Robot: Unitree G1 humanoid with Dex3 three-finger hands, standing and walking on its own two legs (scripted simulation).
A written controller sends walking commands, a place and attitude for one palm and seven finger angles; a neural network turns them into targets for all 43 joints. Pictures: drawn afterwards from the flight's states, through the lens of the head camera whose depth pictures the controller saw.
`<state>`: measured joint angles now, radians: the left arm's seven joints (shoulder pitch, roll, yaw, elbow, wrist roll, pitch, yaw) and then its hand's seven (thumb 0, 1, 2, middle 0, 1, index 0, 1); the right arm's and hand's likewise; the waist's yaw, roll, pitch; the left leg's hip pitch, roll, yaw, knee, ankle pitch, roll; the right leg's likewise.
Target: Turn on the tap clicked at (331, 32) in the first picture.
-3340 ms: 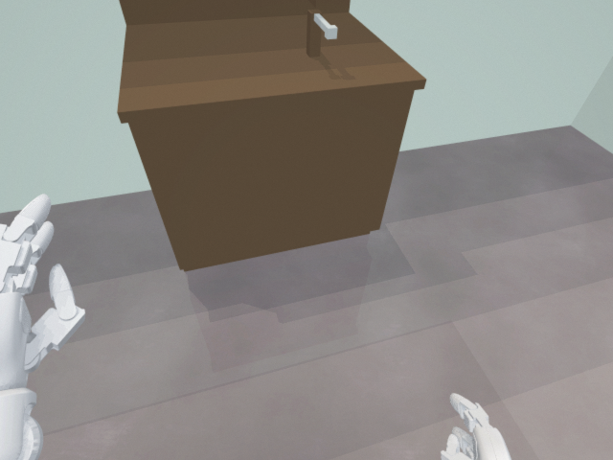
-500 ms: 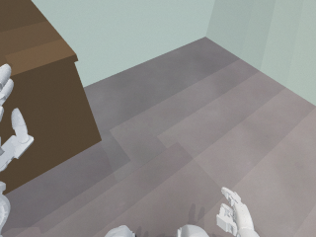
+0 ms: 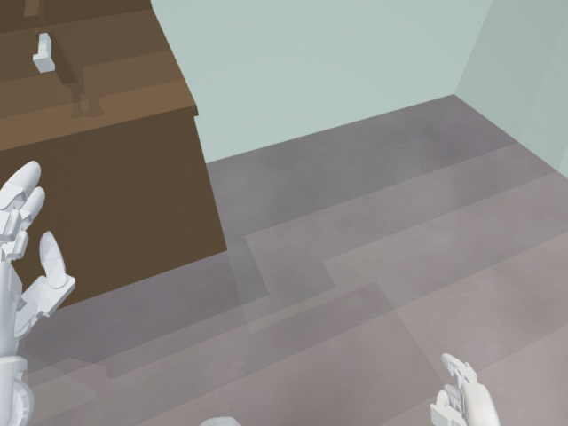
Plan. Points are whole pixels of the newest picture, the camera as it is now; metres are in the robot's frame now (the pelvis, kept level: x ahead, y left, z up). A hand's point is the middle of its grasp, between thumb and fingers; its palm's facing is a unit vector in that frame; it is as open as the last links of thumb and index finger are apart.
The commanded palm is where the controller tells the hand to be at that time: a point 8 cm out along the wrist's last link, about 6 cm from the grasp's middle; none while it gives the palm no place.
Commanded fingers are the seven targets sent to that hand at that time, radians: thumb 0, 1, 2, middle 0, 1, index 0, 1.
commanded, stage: take the last steps up to it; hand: left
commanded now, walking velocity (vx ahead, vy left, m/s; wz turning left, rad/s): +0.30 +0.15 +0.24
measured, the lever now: (44, 62) +0.75 +0.54 +0.12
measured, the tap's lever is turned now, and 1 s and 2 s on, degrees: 0 0 0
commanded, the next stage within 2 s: none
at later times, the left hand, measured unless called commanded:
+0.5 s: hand out of the picture +0.18 +0.28 +0.19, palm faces +0.51 -0.75 -0.42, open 7.4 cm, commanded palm +0.13 +0.32 +0.18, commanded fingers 0.00 0.90 0.90 -0.20 -0.30 -0.20 -0.30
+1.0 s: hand out of the picture +0.26 +0.35 +0.18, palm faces +0.53 -0.75 -0.40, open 7.4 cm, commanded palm +0.20 +0.38 +0.18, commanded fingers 0.00 0.90 0.90 -0.20 -0.30 -0.20 -0.30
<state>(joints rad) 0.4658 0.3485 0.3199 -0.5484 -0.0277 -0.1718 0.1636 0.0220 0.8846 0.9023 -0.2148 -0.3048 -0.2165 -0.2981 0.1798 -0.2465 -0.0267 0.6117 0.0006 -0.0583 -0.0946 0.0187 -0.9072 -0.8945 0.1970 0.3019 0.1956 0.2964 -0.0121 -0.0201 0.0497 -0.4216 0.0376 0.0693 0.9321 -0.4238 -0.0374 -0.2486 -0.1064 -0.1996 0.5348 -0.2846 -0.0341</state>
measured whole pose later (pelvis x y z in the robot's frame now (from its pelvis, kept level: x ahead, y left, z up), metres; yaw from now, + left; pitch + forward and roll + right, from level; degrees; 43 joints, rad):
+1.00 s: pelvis +0.07 +0.08 -0.01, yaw +5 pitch -1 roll +1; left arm 0.46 0.39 0.40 -0.54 -0.02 -0.25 0.18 0.02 0.88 0.90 -0.21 -0.30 -0.22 -0.30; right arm 0.23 -0.23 -0.07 0.61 0.01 -0.07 -0.08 0.02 -0.91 -0.90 0.19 0.30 0.19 0.30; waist 0.01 -0.05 0.04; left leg -0.31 0.06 0.16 0.57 -0.23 0.01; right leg -0.25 -0.14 -0.10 0.75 -0.45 0.03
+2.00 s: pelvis +0.28 +0.13 +0.00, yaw +4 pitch +1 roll +0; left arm 0.45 0.36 0.35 -0.55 -0.02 -0.20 0.16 0.02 0.89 0.90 -0.21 -0.30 -0.21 -0.30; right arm 0.21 -0.10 0.05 0.61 0.00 -0.09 -0.04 0.02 -0.90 -0.89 0.20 0.30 0.20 0.30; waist 0.00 -0.02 0.03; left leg -0.24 0.07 0.16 0.48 -0.25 0.02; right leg -0.48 -0.06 -0.09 0.98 -0.38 0.02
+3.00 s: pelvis +0.32 +0.08 +0.00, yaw +2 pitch -2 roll +0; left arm 0.31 0.39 0.40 -0.32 -0.07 -0.22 0.11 0.02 0.89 0.90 -0.21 -0.30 -0.21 -0.30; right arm 0.23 -0.22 0.02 0.61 0.02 -0.13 -0.02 0.02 -0.90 -0.89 0.20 0.30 0.20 0.30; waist 0.04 0.04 0.05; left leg -0.30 0.03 0.03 0.48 -0.15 0.00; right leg -0.23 0.04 -0.08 0.48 -0.21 -0.05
